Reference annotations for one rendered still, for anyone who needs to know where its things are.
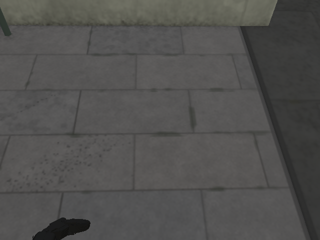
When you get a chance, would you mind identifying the left robot hand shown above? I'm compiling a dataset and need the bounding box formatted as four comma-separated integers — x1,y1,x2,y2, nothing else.
32,217,91,240

